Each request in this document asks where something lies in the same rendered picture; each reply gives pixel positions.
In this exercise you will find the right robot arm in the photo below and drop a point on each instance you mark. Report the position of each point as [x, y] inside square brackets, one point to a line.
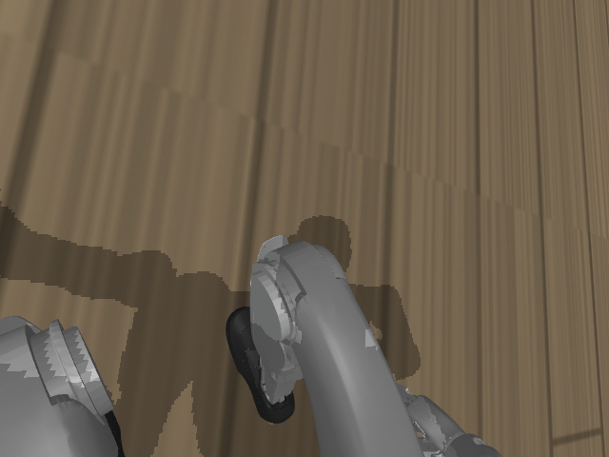
[470, 445]

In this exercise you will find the right robot hand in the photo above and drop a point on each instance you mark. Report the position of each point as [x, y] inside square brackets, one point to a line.
[429, 420]

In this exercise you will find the right robot foot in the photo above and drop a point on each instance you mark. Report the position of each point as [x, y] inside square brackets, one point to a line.
[247, 361]

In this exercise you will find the left robot foot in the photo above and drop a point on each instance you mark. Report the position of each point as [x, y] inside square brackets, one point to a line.
[116, 431]

